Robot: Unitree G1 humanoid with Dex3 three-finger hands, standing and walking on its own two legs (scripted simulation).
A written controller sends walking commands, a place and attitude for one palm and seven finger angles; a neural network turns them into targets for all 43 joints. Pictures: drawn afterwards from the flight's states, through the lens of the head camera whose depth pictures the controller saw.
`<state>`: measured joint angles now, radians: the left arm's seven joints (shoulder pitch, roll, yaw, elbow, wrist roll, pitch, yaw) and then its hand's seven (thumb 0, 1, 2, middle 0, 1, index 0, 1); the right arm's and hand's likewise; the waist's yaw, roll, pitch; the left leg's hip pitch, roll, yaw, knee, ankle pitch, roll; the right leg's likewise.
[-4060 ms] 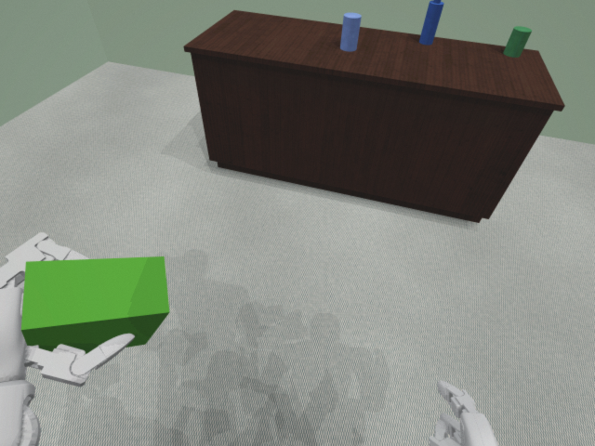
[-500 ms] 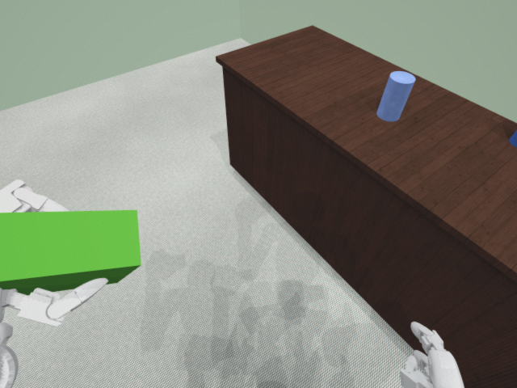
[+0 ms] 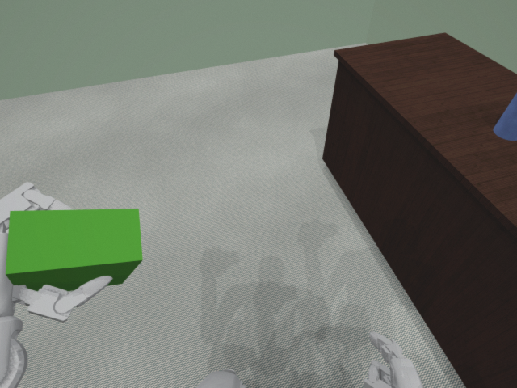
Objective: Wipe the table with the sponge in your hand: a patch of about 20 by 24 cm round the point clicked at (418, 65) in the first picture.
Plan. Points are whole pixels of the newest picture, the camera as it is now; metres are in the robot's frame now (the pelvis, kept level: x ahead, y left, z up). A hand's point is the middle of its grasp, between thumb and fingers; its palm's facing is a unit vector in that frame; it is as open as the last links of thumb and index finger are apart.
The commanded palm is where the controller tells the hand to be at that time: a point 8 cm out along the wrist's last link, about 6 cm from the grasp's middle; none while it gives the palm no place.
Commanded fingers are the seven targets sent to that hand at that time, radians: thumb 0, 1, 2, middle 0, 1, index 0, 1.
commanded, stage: walk to a spot facing it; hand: left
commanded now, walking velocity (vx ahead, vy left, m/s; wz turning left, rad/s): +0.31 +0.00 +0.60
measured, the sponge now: (94, 253) +0.22 +0.21 +0.17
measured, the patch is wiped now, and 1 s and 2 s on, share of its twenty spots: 0.00 0.00 0.00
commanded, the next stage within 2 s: turn to face it in 1.16 s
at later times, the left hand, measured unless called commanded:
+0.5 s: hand out of the picture +0.19 +0.33 +0.18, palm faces +0.59 -0.70 -0.39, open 9.8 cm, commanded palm +0.11 +0.35 +0.19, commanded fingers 0.00 0.10 1.30 -1.20 -1.60 -1.20 -1.60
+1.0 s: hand (54, 197) +0.30 +0.30 +0.18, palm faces +0.57 -0.69 -0.44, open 9.8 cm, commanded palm +0.22 +0.33 +0.19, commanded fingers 0.00 0.10 1.30 -1.20 -1.60 -1.20 -1.60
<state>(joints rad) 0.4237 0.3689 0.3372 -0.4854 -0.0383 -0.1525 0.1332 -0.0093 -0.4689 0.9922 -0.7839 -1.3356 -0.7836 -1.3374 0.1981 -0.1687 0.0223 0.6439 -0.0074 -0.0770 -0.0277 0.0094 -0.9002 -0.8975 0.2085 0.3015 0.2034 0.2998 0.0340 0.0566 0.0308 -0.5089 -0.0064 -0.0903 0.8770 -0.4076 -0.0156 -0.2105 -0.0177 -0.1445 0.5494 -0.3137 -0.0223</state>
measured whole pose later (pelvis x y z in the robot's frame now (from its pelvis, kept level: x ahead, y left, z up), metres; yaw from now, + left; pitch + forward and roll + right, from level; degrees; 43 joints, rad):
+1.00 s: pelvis +0.16 +0.02 +0.01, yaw +18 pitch +0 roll +1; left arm 0.48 0.36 0.33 -0.52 -0.02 -0.20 0.13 -0.01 -0.47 0.99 -0.78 -1.34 -0.78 -1.34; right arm 0.16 -0.25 -0.04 0.63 0.00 -0.04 -0.05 0.01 -0.91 -0.90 0.20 0.30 0.20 0.30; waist -0.02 0.00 0.08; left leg -0.59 0.08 0.06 1.17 -0.29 -0.03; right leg -0.21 -0.05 -0.22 0.49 -0.28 -0.06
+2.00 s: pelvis +0.30 +0.00 +0.00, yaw +2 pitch +1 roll +3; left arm 0.56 0.47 0.47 -0.61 -0.07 -0.24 0.15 -0.01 -0.47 1.00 -0.77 -1.35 -0.77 -1.35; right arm 0.15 -0.28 -0.07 0.57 0.00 0.02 -0.01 0.01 -0.91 -0.90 0.20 0.30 0.19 0.30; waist -0.02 -0.02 0.07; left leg -0.48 0.04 0.01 1.02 -0.42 -0.10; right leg -0.37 0.11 0.01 0.48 -0.12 -0.13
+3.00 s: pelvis +0.16 -0.05 +0.00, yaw -32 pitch +1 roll +1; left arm 0.53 0.40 0.41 -0.58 -0.05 -0.18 0.15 -0.01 -0.47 1.00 -0.77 -1.35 -0.77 -1.35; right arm 0.16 -0.27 -0.04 0.53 0.02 0.07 -0.01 0.01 -0.91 -0.90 0.20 0.30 0.19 0.30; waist 0.01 -0.02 0.05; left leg -0.28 0.04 0.05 0.56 -0.34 -0.06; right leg -0.36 0.12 0.09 0.55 -0.19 -0.07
